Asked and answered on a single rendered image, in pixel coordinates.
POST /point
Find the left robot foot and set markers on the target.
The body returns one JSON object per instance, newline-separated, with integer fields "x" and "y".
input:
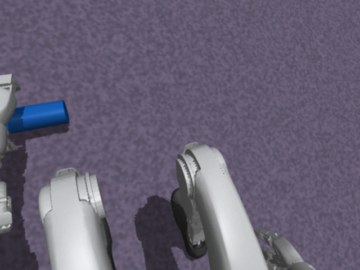
{"x": 109, "y": 243}

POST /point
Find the left robot hand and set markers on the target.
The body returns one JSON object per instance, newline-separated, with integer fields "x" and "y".
{"x": 8, "y": 86}

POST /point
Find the can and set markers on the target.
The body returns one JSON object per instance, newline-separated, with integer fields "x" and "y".
{"x": 37, "y": 116}

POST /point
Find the right robot foot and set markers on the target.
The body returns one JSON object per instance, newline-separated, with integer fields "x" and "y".
{"x": 195, "y": 251}

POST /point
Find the right robot hand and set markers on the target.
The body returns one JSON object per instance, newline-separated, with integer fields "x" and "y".
{"x": 283, "y": 254}

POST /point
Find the left robot arm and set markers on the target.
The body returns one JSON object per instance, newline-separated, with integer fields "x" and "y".
{"x": 5, "y": 201}

